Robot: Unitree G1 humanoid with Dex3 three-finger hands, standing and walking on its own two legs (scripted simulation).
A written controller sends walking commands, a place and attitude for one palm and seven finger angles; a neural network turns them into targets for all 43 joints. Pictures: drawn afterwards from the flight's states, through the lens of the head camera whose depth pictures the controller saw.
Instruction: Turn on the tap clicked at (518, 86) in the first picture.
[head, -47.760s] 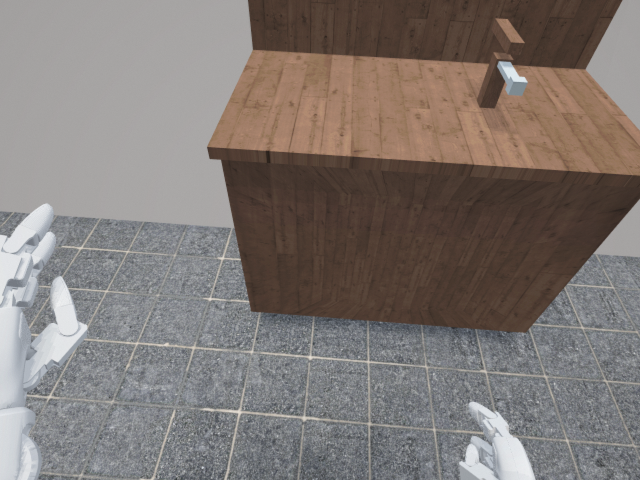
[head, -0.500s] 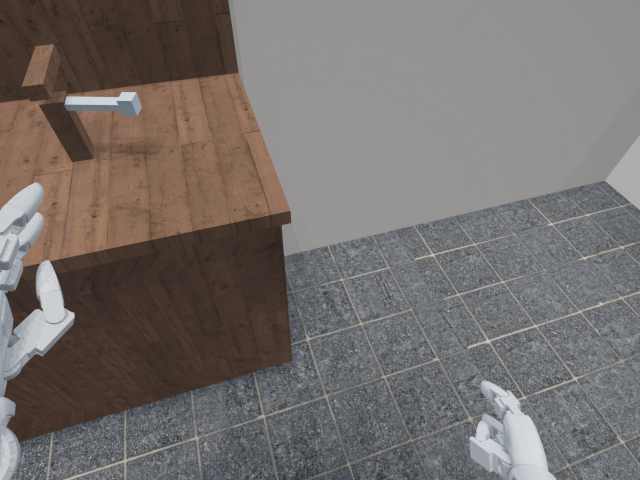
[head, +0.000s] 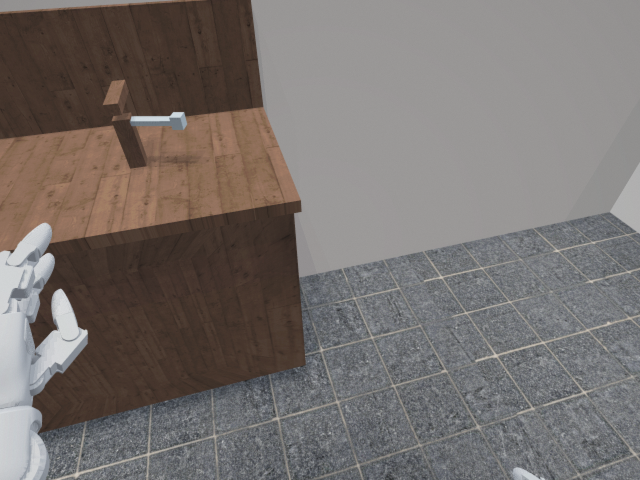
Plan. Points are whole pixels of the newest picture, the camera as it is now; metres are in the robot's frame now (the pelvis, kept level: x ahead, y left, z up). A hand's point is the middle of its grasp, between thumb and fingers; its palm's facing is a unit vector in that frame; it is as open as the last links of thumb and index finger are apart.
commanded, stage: stop stepping back and stand still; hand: left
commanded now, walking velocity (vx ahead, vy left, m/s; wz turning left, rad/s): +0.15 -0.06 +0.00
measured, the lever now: (178, 121) +0.79 +0.33 +0.12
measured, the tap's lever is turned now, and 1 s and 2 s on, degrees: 73 73 73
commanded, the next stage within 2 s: stand and check the lever's angle in 0.86 s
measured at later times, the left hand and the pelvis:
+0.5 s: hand (99, 351) +0.20 +0.22 +0.16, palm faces +0.40 -0.83 -0.39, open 7.4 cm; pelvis +0.00 -0.02 +0.00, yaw +1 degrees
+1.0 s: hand (86, 325) +0.23 +0.24 +0.16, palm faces +0.39 -0.85 -0.37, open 7.4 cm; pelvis +0.01 +0.01 +0.00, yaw -1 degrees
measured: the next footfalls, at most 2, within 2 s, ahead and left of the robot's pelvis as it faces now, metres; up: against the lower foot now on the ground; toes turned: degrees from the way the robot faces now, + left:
left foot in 0.54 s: +0.09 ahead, +0.10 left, +0.00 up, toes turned +4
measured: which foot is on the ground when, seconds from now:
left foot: down 0.00-0.24, up 0.26-0.52, down 0.54-1.00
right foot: down 0.00-1.00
